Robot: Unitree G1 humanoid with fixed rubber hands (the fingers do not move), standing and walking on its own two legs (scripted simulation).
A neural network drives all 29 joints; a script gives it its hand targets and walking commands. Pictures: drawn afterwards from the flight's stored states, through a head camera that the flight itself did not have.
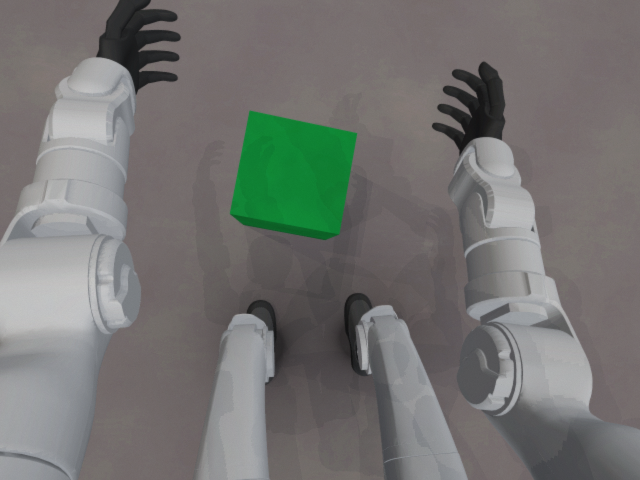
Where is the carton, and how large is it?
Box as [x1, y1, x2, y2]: [230, 111, 356, 239]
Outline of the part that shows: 249,111 230,214 243,224 322,239 326,239 338,234 356,133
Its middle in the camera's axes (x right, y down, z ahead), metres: -0.06 -0.13 +0.85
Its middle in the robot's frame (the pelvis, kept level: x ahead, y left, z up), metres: +0.50 +0.00 -0.52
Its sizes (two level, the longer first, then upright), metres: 0.210 0.200 0.250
